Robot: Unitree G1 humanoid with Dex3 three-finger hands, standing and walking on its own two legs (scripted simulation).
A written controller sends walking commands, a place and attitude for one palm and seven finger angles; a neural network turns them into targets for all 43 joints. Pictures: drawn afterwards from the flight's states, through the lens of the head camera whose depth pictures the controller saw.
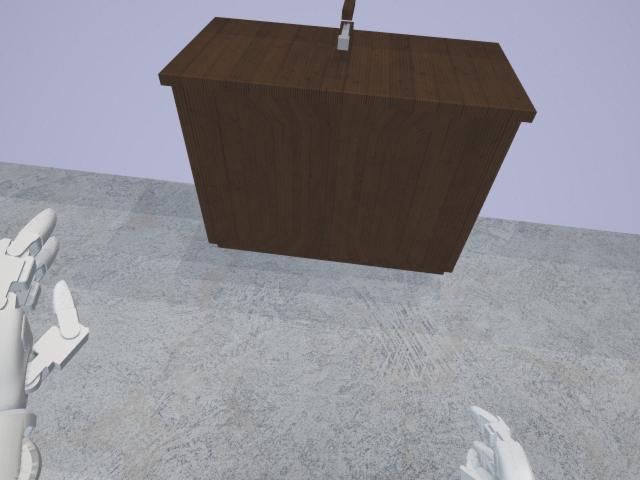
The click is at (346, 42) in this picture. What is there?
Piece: tap's lever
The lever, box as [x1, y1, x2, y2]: [337, 35, 349, 50]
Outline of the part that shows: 339,35 337,49 347,50 349,36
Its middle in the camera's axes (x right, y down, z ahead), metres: +0.06 -0.51 +1.00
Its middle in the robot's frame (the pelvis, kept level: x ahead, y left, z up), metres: +1.10 +0.02 +0.11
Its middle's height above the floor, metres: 0.88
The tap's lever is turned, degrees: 0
